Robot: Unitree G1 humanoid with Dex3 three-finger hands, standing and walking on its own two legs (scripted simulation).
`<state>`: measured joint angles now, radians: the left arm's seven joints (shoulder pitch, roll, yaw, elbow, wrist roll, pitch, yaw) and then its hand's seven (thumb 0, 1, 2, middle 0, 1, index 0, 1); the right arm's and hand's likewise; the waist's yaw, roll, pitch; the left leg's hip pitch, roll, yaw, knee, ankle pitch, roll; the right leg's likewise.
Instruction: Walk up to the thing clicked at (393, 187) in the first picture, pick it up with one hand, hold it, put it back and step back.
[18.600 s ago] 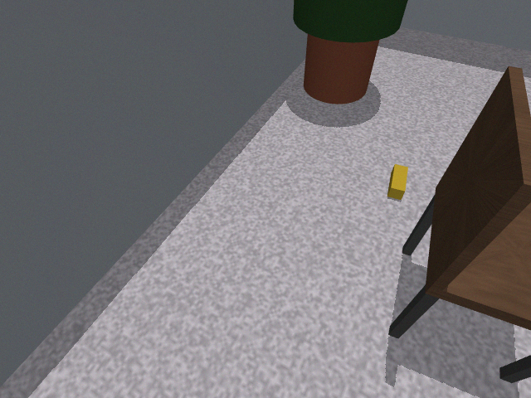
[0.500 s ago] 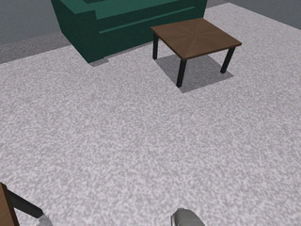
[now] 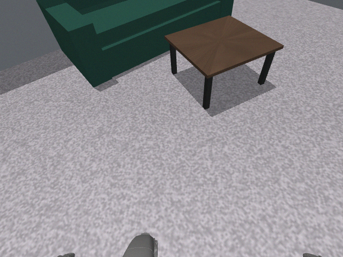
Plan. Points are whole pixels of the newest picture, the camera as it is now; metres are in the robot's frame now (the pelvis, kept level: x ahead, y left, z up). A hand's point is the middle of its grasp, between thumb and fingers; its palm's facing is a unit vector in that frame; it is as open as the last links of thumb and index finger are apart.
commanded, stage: walk up
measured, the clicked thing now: out of the picture -0.02 +1.32 -0.74
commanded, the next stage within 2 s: none
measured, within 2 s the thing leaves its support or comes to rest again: neither
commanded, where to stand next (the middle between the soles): +0.45 +0.02 m, yaw +2 degrees
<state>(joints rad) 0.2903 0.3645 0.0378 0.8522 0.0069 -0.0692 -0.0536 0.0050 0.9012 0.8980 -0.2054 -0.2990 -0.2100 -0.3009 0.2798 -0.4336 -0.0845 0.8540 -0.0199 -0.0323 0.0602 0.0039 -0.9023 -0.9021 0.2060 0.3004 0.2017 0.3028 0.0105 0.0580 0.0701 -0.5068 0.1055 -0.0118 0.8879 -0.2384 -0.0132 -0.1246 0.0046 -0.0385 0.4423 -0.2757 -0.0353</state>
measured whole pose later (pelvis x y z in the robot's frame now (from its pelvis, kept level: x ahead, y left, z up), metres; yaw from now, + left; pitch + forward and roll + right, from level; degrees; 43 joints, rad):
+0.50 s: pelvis +0.20 +0.02 -0.01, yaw +5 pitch -3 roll +1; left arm 0.21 0.43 0.07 0.81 0.02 -0.02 -0.06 0.01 0.91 0.90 -0.20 -0.30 -0.21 -0.30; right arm 0.42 -0.38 -0.04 0.81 -0.01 -0.08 0.03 0.00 -0.90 -0.90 0.21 0.30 0.21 0.30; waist -0.03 -0.05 0.10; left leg -0.15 0.00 0.01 0.49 -0.30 0.00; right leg -0.48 -0.09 0.00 0.77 -0.28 -0.01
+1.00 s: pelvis +0.34 -0.02 +0.00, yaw +16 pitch -2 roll +0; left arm 0.35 0.39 0.05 0.83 0.02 -0.05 -0.03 0.01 0.90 0.90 -0.20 -0.30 -0.21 -0.30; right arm 0.33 -0.43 -0.06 0.85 -0.03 -0.02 0.04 0.00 -0.90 -0.90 0.20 0.30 0.20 0.30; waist 0.05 0.03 0.10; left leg -0.44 0.05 0.00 0.71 -0.19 0.00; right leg -0.16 -0.04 -0.20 0.49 -0.29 -0.04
